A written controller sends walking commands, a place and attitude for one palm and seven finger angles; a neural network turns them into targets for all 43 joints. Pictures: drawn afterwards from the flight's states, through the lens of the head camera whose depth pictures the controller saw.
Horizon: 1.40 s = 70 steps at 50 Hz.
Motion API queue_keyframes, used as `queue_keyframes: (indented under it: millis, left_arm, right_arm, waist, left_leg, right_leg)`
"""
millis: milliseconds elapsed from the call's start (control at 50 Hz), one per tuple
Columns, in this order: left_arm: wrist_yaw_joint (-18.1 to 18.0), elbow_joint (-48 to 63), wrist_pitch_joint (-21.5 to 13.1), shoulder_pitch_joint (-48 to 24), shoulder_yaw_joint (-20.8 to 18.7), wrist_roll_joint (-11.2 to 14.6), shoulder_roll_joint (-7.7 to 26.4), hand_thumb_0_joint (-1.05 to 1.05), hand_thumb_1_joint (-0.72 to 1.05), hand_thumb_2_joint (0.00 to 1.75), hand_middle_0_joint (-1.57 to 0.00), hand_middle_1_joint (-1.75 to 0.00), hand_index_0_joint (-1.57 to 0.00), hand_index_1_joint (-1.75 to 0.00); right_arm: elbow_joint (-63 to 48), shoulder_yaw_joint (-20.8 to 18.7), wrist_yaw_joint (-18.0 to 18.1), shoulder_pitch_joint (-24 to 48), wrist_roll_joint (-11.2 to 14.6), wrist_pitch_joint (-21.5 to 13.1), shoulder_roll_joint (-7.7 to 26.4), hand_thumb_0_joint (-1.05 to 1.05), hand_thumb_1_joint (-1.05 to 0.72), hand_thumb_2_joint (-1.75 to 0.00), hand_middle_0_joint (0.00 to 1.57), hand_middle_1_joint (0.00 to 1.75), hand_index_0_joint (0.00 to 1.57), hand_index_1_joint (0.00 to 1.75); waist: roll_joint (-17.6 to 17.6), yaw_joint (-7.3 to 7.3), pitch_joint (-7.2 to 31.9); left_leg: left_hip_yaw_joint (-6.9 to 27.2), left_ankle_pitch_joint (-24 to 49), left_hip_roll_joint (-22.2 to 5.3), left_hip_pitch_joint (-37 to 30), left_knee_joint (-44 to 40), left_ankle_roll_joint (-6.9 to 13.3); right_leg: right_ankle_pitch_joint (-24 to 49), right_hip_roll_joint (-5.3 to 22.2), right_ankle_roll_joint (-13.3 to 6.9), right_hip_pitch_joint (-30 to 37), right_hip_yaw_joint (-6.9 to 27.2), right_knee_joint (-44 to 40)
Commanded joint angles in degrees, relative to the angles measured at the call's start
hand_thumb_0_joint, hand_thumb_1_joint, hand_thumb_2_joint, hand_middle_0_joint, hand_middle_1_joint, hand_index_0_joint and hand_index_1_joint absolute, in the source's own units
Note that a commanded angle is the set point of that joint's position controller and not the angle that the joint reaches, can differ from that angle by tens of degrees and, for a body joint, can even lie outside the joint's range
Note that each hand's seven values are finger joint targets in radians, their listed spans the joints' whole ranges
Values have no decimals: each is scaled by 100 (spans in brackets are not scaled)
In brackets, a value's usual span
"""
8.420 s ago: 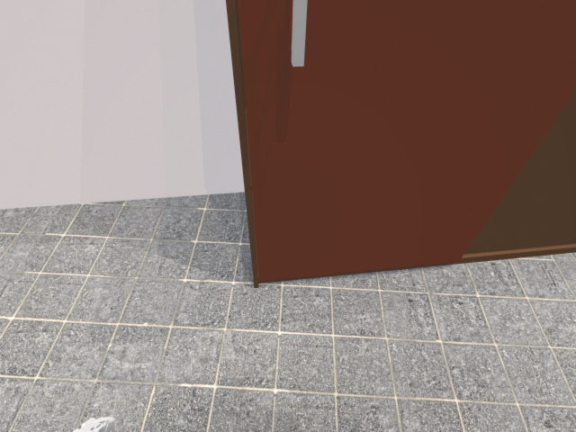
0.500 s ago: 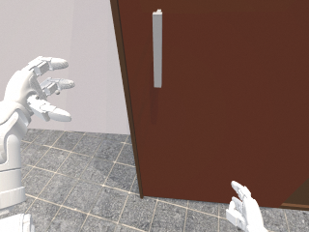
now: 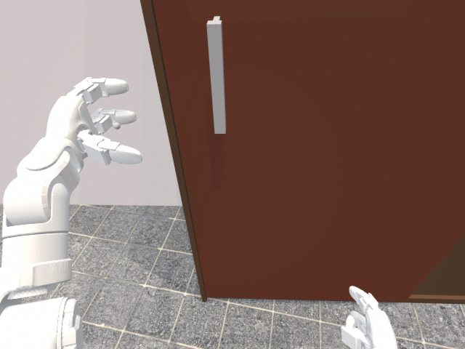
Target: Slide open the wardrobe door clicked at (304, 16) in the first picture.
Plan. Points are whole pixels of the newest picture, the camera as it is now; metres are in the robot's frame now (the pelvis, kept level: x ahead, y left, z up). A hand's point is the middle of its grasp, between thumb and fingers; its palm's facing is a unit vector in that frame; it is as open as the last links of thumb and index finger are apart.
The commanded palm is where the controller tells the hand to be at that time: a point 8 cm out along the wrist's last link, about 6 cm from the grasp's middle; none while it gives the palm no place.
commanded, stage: move the hooked fingers beside the handle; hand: left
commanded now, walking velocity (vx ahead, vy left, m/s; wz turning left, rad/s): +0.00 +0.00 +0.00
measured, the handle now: (218, 78) +0.51 +0.08 +0.26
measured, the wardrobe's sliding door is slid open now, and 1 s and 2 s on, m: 0.00 0.00 0.00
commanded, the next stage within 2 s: feel for the door with the fingertips in 1.72 s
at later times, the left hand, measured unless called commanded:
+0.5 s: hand (150, 111) +0.40 +0.18 +0.25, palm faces +0.09 -1.00 +0.00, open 14.0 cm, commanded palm +0.38 +0.22 +0.26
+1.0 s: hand (178, 97) +0.44 +0.14 +0.26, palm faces +0.10 -1.00 +0.02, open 14.0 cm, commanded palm +0.41 +0.19 +0.26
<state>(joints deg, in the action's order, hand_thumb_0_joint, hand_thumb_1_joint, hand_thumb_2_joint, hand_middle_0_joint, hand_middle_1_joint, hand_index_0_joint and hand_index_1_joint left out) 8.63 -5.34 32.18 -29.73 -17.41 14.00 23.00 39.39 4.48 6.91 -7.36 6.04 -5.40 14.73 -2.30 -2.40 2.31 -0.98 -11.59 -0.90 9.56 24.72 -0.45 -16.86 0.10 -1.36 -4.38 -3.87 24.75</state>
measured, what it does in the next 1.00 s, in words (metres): stands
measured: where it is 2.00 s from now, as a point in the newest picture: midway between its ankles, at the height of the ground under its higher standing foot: outside the picture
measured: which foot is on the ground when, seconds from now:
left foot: down 0.00-1.00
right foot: down 0.00-1.00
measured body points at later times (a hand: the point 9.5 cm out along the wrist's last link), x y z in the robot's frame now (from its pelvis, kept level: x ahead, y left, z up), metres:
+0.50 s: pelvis +0.00 +0.00 +0.00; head -0.03 -0.02 +0.45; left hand +0.39 +0.23 +0.26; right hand +0.16 -0.25 -0.09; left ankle +0.02 +0.13 -0.74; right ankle -0.03 -0.10 -0.74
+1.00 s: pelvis +0.00 +0.00 +0.00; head -0.02 -0.01 +0.45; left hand +0.43 +0.19 +0.26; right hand +0.13 -0.25 -0.10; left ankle +0.02 +0.13 -0.74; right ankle -0.03 -0.10 -0.74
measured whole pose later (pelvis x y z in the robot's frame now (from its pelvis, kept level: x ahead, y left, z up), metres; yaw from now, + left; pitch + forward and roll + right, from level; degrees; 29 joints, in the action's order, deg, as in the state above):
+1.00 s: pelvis +0.00 +0.00 +0.00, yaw -2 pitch -1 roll +0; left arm -2.4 -29.8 24.2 -48.2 -14.1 8.8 16.2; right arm 42.0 1.9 5.5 -12.1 4.1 -3.1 13.9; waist -2.0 1.2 2.7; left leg -2.7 -10.5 -1.8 10.6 22.5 -0.5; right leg -14.9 -0.7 -1.4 -6.1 -2.0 22.4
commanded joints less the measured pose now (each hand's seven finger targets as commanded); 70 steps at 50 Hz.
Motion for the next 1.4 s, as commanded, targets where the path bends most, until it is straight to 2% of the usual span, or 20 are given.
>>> queue_keyframes:
  millis: [0, 40, 80, 100, 220, 280, 380, 420, 560, 620, 700, 740, 880, 980, 1020, 1080, 1140, 1280, 1320, 1380]
  left_arm:
    - [-113, 961, -386, -2531, -343, -1, 1250, 0, -50, 30, -30, -120, -30, -120]
    - [-151, 826, -370, -2663, -255, -2, 1142, 0, -50, 30, -30, -120, -30, -120]
    - [-197, 833, -424, -2913, -332, -45, 1332, 0, -50, 30, -30, -120, -30, -120]
    - [-222, 735, -422, -2921, -172, -61, 1110, 0, -50, 30, -30, -120, -30, -120]
    - [-367, 225, -578, -3630, -2, -132, 1023, 0, -50, 30, -30, -120, -30, -120]
    - [-426, 51, -712, -3693, -244, -176, 1319, 0, -50, 30, -30, -120, -30, -120]
    - [-431, -89, -796, -3769, 172, -200, 815, 0, -50, 30, -30, -120, -30, -120]
    - [-479, -286, -779, -3765, -24, -193, 967, 0, -50, 30, -30, -120, -30, -120]
    - [-736, -378, -929, -4258, 60, -284, 828, 0, -50, 30, -30, -120, -30, -120]
    - [-830, -479, -965, -4434, 233, -324, 539, 0, -50, 30, -30, -120, -30, -120]
    - [-947, -741, -975, -4551, 154, -381, 584, 0, -50, 30, -30, -120, -30, -120]
    - [-990, -873, -956, -4613, 376, -420, 298, 0, -50, 30, -30, -120, -30, -120]
    - [-1153, -1219, -1161, -4913, 31, -527, 707, 0, -50, 30, -30, -120, -30, -120]
    - [-1079, -1133, -1241, -4532, 1, -531, 713, 0, -50, 30, -30, -120, -30, -120]
    - [-1016, -980, -1199, -4567, 269, -502, 391, 0, -50, 30, -30, -120, -30, -120]
    - [-996, -761, -1151, -4584, 177, -461, 532, 0, -50, 30, -30, -120, -30, -120]
    - [-1027, -633, -1085, -4705, 454, -429, 180, 0, -50, 30, -30, -120, -30, -120]
    - [-1110, -1004, -1137, -5181, 397, -474, 393, 0, -50, 30, -30, -120, -30, -120]
    - [-1117, -1296, -1152, -5134, 412, -471, 313, 0, -50, 30, -30, -120, -30, -120]
    - [-1079, -1716, -1254, -5213, 216, -469, 626, 0, -50, 30, -30, -120, -30, -120]
  right_arm:
    - [-976, -249, 51, 1072, -31, -287, 673, 0, -90, -90, 20, 30, 20, 30]
    - [-940, -258, 53, 1027, -33, -277, 672, 0, -90, -90, 20, 30, 20, 30]
    - [-920, -272, 52, 1003, -40, -252, 712, 0, -90, -90, 20, 30, 20, 30]
    - [-932, -267, 55, 1010, -40, -253, 669, 0, -90, -90, 20, 30, 20, 30]
    - [-773, -296, 81, 838, -74, -241, 690, 0, -90, -90, 20, 30, 20, 30]
    - [-757, -332, 67, 752, -107, -215, 738, 0, -90, -90, 20, 30, 20, 30]
    - [-781, -358, 25, 685, -67, -187, 692, 0, -90, -90, 20, 30, 20, 30]
    - [-733, -382, 30, 624, -79, -186, 729, 0, -90, -90, 20, 30, 20, 30]
    - [-642, -431, 4, 482, -125, -169, 746, 0, -90, -90, 20, 30, 20, 30]
    - [-623, -438, -14, 437, -137, -173, 695, 0, -90, -90, 20, 30, 20, 30]
    - [-573, -453, -27, 365, -163, -138, 713, 0, -90, -90, 20, 30, 20, 30]
    - [-562, -445, -36, 350, -159, -113, 667, 0, -90, -90, 20, 30, 20, 30]
    - [-504, -488, -54, 168, -230, -77, 715, 0, -90, -90, 20, 30, 20, 30]
    - [-591, -515, -66, 163, -199, -28, 721, 0, -90, -90, 20, 30, 20, 30]
    - [-620, -508, -77, 195, -176, -43, 679, 0, -90, -90, 20, 30, 20, 30]
    - [-638, -517, -64, 253, -166, -28, 715, 0, -90, -90, 20, 30, 20, 30]
    - [-611, -491, -57, 302, -147, -57, 659, 0, -90, -90, 20, 30, 20, 30]
    - [-483, -467, -32, 273, -190, -85, 689, 0, -90, -90, 20, 30, 20, 30]
    - [-455, -458, -29, 235, -195, -100, 677, 0, -90, -90, 20, 30, 20, 30]
    - [-426, -472, -15, 163, -214, -100, 738, 0, -90, -90, 20, 30, 20, 30]
  waist:
    - [152, -20, 1276]
    - [194, 18, 1230]
    - [202, 24, 1258]
    - [190, 41, 1216]
    - [173, 169, 1194]
    - [229, 106, 1463]
    - [156, 175, 1383]
    - [280, 160, 1348]
    - [163, 189, 1578]
    - [242, 236, 1598]
    - [360, 218, 1602]
    - [279, 266, 1488]
    - [389, 218, 1634]
    - [457, 179, 1702]
    - [319, 228, 1669]
    - [320, 210, 1647]
    - [288, 296, 1531]
    - [171, 344, 1457]
    - [305, 353, 1372]
    - [478, 332, 1356]
  left_leg:
    - [107, 1342, 143, -968, -124, 228]
    - [106, 1270, 151, -983, -122, 238]
    - [89, 1221, 149, -917, -145, 244]
    - [83, 1226, 151, -947, -138, 248]
    - [76, 1057, 148, -964, -163, 252]
    - [63, 1195, 136, -920, -180, 255]
    - [23, 1323, 123, -978, -155, 253]
    - [41, 1256, 114, -934, -170, 252]
    - [30, 1466, 102, -1046, -162, 246]
    - [24, 1513, 99, -1085, -154, 244]
    - [17, 1527, 82, -1019, -187, 240]
    - [-14, 1532, 81, -1018, -183, 231]
    - [-43, 1567, 77, -890, -209, 248]
    - [-70, 1705, 66, -922, -225, 251]
    - [-81, 1703, 80, -1002, -203, 250]
    - [-67, 1664, 75, -1010, -226, 259]
    - [-53, 1503, 89, -1073, -201, 256]
    - [-20, 1225, 107, -980, -238, 255]
    - [-6, 1137, 107, -924, -238, 247]
    - [11, 992, 96, -776, -280, 254]
  right_leg:
    - [1870, -50, 97, -344, 149, -397]
    - [1812, -64, 112, -429, 166, -433]
    - [1764, -34, 118, -373, 201, -474]
    - [1736, -52, 113, -432, 188, -459]
    - [1520, -57, 117, -536, 235, -572]
    - [1744, -17, 119, -307, 269, -538]
    - [1927, -55, 119, -366, 222, -516]
    - [1850, -74, 117, -399, 218, -535]
    - [1953, -94, 81, -303, 217, -500]
    - [1994, -113, 81, -359, 208, -508]
    - [2002, -110, 77, -312, 204, -515]
    - [2004, -121, 77, -393, 193, -517]
    - [2159, -76, 97, -220, 261, -529]
    - [2373, -99, 96, -70, 233, -497]
    - [2384, -117, 96, -166, 231, -507]
    - [2285, -117, 92, -151, 228, -542]
    - [2060, -152, 98, -361, 212, -592]
    - [1655, -103, 91, -457, 273, -668]
    - [1572, -120, 94, -535, 254, -679]
    - [1438, -84, 112, -515, 280, -700]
